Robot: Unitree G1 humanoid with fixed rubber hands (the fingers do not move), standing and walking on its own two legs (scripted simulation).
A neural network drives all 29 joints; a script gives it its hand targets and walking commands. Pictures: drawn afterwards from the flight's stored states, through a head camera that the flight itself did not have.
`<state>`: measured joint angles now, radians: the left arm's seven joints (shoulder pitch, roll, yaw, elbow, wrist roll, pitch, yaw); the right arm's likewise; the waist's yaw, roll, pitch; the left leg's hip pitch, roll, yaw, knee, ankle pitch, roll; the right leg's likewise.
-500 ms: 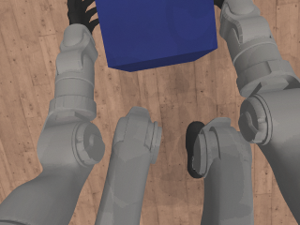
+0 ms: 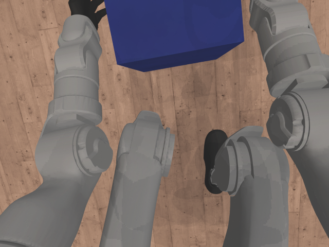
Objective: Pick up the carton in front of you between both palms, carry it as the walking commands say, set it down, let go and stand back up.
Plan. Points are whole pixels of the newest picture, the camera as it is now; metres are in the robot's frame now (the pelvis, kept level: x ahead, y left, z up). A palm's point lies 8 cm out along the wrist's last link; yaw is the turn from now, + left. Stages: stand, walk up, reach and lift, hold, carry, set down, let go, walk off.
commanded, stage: set down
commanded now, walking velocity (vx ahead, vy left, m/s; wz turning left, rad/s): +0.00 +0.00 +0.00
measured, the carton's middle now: (172, 13) +0.53 +0.07 -0.24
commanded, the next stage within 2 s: let go in 1.38 s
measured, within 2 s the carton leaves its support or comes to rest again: neither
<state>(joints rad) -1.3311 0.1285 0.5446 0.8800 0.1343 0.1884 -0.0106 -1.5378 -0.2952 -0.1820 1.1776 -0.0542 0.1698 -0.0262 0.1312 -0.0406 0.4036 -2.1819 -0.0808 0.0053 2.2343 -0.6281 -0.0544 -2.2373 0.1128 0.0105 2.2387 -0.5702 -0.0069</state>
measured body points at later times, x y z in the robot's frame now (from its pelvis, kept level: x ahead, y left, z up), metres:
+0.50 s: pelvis +0.00 +0.01 +0.01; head +0.36 +0.02 +0.27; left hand +0.52 +0.26 -0.13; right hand +0.60 -0.10 -0.13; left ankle +0.11 +0.12 -0.33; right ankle +0.11 -0.10 -0.33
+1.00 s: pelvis +0.02 +0.00 +0.14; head +0.34 +0.01 +0.45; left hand +0.51 +0.27 +0.03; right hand +0.61 -0.11 +0.03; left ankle +0.11 +0.12 -0.33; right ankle +0.11 -0.10 -0.33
